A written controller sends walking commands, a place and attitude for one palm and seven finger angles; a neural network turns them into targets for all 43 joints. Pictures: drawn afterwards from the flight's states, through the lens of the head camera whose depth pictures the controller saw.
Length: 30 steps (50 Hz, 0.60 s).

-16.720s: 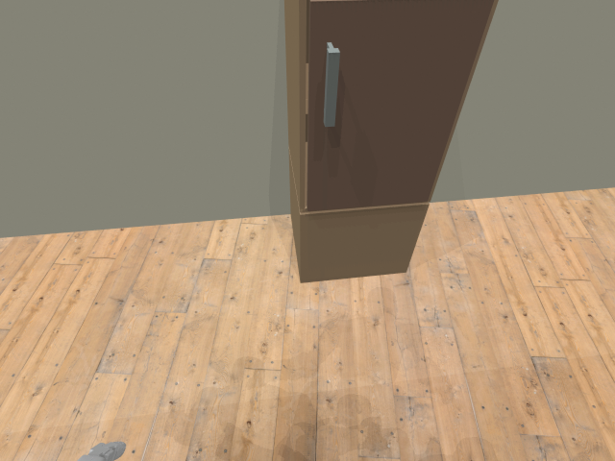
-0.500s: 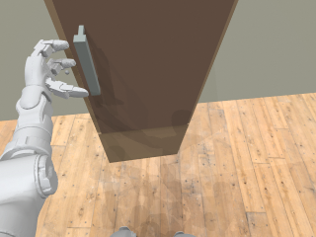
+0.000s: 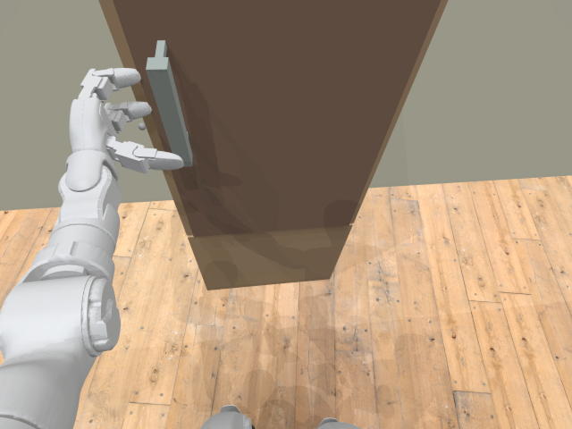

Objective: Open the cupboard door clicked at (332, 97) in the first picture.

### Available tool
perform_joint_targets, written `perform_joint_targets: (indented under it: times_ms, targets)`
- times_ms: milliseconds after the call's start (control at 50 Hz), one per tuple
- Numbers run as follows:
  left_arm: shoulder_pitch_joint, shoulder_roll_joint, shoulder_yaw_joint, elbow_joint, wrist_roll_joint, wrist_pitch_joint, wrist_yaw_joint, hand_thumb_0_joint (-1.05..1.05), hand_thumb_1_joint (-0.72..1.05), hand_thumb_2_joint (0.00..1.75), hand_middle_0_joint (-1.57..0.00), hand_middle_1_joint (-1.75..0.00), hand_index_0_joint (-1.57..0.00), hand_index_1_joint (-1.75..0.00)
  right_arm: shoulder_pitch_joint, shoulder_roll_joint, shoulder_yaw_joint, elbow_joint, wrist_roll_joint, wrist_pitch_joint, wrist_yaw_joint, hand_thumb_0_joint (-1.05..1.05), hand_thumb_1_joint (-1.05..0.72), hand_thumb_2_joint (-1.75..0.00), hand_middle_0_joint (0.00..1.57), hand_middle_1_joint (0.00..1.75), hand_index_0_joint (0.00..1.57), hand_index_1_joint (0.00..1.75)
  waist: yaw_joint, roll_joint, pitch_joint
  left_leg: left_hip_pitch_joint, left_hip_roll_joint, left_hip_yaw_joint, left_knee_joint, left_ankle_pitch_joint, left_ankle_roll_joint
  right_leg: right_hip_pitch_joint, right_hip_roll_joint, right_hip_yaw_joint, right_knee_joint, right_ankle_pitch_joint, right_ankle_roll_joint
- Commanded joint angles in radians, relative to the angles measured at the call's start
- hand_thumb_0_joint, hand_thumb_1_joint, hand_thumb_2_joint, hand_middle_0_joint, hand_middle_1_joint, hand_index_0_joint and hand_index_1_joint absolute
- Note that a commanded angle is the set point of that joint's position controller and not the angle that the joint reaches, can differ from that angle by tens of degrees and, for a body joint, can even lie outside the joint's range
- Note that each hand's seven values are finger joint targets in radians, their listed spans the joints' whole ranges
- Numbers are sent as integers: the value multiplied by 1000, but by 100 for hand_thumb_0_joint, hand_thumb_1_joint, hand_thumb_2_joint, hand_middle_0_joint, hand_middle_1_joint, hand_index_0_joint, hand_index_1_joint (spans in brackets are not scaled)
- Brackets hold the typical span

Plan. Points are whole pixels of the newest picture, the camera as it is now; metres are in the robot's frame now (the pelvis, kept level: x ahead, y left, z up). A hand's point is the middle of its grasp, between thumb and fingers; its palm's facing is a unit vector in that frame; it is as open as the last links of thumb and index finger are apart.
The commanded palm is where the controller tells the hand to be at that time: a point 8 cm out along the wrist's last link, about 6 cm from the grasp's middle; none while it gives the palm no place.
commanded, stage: slide the fingers in behind the handle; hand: left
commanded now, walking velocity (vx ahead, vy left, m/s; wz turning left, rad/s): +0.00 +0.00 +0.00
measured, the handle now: (173, 109) +0.54 +0.15 +0.12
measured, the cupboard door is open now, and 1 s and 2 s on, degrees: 0 0 0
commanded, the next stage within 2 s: move the hooked fingers beside the handle in 0.80 s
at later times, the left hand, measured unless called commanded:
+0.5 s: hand (149, 129) +0.49 +0.18 +0.12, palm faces +0.18 -0.98 -0.02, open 14.8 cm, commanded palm +0.47 +0.16 +0.12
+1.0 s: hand (149, 129) +0.49 +0.18 +0.12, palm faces +0.18 -0.98 -0.02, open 14.8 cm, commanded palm +0.48 +0.17 +0.12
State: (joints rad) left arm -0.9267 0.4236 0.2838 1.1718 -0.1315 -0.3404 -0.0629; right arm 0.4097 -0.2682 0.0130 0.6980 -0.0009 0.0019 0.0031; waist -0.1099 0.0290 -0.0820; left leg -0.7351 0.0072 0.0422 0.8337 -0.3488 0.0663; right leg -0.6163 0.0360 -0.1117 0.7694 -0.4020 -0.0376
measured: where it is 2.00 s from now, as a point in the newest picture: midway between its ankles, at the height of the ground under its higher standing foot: outside the picture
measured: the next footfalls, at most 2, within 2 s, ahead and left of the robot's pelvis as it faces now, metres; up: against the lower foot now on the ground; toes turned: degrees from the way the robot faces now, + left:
none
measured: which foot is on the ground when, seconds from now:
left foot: down 0.00-1.00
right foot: down 0.00-1.00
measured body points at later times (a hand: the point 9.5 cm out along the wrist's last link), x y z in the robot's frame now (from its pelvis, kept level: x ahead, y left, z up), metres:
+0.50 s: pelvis +0.00 -0.01 +0.00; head +0.08 +0.01 +0.44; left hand +0.47 +0.23 +0.12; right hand +0.04 -0.27 -0.12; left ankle +0.03 +0.07 -0.70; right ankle -0.02 -0.10 -0.70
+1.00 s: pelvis +0.00 +0.00 +0.00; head +0.09 +0.01 +0.44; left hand +0.48 +0.23 +0.12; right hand +0.04 -0.27 -0.12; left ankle +0.03 +0.07 -0.70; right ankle -0.02 -0.10 -0.70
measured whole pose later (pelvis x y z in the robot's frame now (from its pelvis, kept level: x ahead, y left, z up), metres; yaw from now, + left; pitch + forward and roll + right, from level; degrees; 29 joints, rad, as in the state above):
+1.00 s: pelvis +0.00 +0.00 +0.00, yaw +3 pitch +15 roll -3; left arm -0.99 0.35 0.13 1.19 -0.17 -0.36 0.04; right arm 0.38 -0.27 0.00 0.76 0.00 -0.07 0.02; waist -0.07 0.03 -0.08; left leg -0.76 -0.02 0.00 0.84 -0.34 0.06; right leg -0.63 0.01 -0.16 0.79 -0.42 -0.04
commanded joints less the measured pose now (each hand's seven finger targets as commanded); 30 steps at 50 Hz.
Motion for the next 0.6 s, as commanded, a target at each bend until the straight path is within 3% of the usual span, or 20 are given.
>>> perform_joint_targets:
  times_ms: [0,60,80,100,120,160,220,260,300,320,340,380,400,440,480,540,580]
  targets:
    - [-581,63,-70,-241,16,-69,-47,0,-50,30,-30,-120,-30,-120,134,-182,-61,-45,3,-33,-7,0,-90,-90,20,30,20,30,-88,87,-394,524,28,-163,-85,290,-38,-118,28,69,-100,228,9]
    - [-591,-10,-123,-251,9,-70,-49,0,-50,30,-30,-120,-30,-120,132,-174,-59,-42,2,-42,-3,0,-90,-90,20,30,20,30,-98,112,-392,543,24,-164,-79,305,-37,-132,28,66,-100,235,7]
    - [-582,20,-100,-258,11,-74,-47,0,-50,30,-30,-120,-30,-120,131,-177,-63,-38,3,-42,-1,0,-90,-90,20,30,20,30,-87,120,-406,554,27,-168,-78,315,-41,-132,28,66,-98,237,6]
    - [-579,-33,-142,-274,7,-76,-49,0,-50,30,-30,-120,-30,-120,125,-172,-61,-45,4,-44,2,0,-90,-90,20,30,20,30,-91,128,-415,569,26,-170,-77,326,-42,-137,29,64,-95,239,6]
    - [-586,-27,-135,-289,4,-82,-45,0,-50,30,-30,-120,-30,-120,126,-173,-64,-40,3,-46,3,0,-90,-90,20,30,20,30,-89,122,-430,579,27,-172,-73,344,-43,-131,29,65,-93,252,5]
    - [-584,-88,-180,-307,-2,-84,-42,0,-50,30,-30,-120,-30,-120,126,-168,-65,-38,2,-50,7,0,-90,-90,20,30,20,30,-99,115,-428,597,29,-177,-69,374,-43,-137,31,58,-90,263,6]
    - [-583,-82,-178,-310,-1,-84,-32,0,-50,30,-30,-120,-30,-120,119,-172,-69,-29,3,-52,10,0,-90,-90,20,30,20,30,-96,107,-422,587,27,-173,-71,349,-43,-139,31,61,-95,258,8]
    - [-605,-122,-216,-305,-2,-84,-27,0,-50,30,-30,-120,-30,-120,116,-168,-65,-27,5,-58,9,0,-90,-90,20,30,20,30,-111,77,-382,564,23,-172,-78,313,-39,-137,29,59,-101,245,8]
    - [-602,-154,-238,-302,1,-81,-22,0,-50,30,-30,-120,-30,-120,106,-166,-65,-25,5,-65,12,0,-90,-90,20,30,20,30,-109,97,-376,566,20,-171,-81,296,-39,-152,28,60,-102,236,9]
    - [-600,-125,-210,-280,2,-77,-16,0,-50,30,-30,-120,-30,-120,112,-171,-67,-17,5,-65,9,0,-90,-90,20,30,20,30,-108,77,-370,556,20,-171,-79,289,-39,-151,27,62,-104,237,7]
    - [-610,-146,-237,-275,4,-72,-17,0,-50,30,-30,-120,-30,-120,111,-168,-64,-18,5,-67,10,0,-90,-90,20,30,20,30,-117,73,-357,542,18,-168,-82,275,-37,-154,28,61,-106,231,10]
    - [-641,-137,-234,-279,10,-76,-12,0,-50,30,-30,-120,-30,-120,114,-169,-66,-12,5,-70,8,0,-90,-90,20,30,20,30,-119,81,-369,547,15,-172,-80,274,-37,-157,24,64,-103,230,9]
    - [-657,-184,-271,-290,10,-76,-13,0,-50,30,-30,-120,-30,-120,108,-162,-64,-12,4,-75,11,0,-90,-90,20,30,20,30,-125,105,-373,561,12,-169,-77,282,-37,-164,24,64,-102,236,9]
    - [-642,-183,-269,-293,13,-80,-12,0,-50,30,-30,-120,-30,-120,110,-165,-68,-8,2,-79,13,0,-90,-90,20,30,20,30,-116,120,-399,589,17,-181,-72,309,-44,-175,24,61,-92,236,5]
    - [-651,-175,-264,-295,9,-80,-10,0,-50,30,-30,-120,-30,-120,112,-166,-68,-3,2,-80,13,0,-90,-90,20,30,20,30,-118,107,-414,595,16,-181,-67,320,-42,-172,24,60,-92,245,6]
    - [-651,-207,-285,-263,6,-72,-12,0,-50,30,-30,-120,-30,-120,110,-165,-65,-1,3,-84,13,0,-90,-90,20,30,20,30,-128,74,-383,573,16,-188,-74,284,-43,-184,24,57,-96,226,6]
    - [-661,-213,-289,-287,5,-78,-9,0,-50,30,-30,-120,-30,-120,110,-164,-68,0,3,-89,13,0,-90,-90,20,30,20,30,-122,94,-410,597,16,-189,-71,313,-44,-183,24,57,-89,236,6]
